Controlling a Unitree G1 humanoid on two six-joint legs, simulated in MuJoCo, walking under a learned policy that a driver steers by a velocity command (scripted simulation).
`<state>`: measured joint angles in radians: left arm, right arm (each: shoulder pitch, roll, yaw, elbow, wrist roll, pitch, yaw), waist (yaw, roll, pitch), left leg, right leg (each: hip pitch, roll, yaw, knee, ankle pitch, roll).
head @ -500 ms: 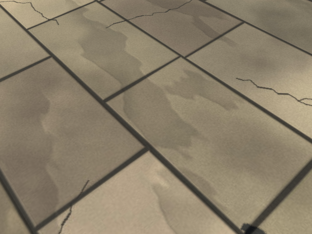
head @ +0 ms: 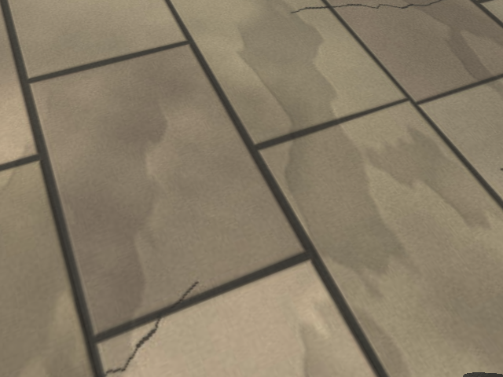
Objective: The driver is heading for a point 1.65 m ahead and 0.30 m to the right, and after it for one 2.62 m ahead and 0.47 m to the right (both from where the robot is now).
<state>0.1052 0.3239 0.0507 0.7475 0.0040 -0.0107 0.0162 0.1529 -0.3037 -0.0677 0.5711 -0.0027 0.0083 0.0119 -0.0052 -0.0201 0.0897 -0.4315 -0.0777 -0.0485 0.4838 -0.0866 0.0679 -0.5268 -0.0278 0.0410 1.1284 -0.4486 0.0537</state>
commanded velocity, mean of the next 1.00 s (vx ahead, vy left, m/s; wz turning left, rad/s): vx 0.25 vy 0.00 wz -0.24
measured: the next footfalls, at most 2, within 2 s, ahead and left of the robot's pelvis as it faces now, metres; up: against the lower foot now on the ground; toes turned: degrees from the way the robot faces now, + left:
right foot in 0.24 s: +0.10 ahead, -0.16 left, +0.00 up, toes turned +4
right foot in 0.94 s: +0.37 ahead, -0.27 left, +0.00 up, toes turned -21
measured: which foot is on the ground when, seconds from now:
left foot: down 0.00-0.94, up 0.96-1.00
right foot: up 0.00-0.22, down 0.24-0.52, up 0.54-0.92, down 0.94-1.00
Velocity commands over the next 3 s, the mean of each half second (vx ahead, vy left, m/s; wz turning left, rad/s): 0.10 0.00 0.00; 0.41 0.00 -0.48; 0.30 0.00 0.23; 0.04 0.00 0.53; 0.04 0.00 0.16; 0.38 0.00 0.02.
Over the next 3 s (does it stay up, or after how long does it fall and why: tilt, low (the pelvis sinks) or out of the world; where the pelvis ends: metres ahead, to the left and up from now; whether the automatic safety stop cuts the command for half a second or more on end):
stays up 0.76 -0.29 0.01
